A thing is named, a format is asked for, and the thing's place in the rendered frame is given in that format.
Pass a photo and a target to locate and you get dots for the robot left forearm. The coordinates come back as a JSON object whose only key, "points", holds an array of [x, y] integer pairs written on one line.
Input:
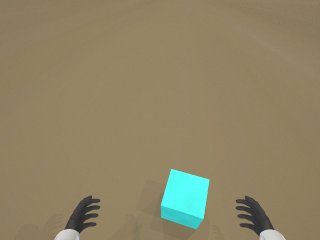
{"points": [[68, 234]]}

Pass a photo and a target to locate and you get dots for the left robot hand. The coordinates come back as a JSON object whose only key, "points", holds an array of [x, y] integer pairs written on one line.
{"points": [[76, 221]]}

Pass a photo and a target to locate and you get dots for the carton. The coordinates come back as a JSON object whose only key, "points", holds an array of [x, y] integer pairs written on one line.
{"points": [[184, 199]]}

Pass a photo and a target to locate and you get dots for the right robot hand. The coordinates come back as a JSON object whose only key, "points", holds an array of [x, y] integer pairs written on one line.
{"points": [[259, 219]]}

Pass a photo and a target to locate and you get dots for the robot right forearm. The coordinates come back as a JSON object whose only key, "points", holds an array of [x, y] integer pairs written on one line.
{"points": [[271, 234]]}

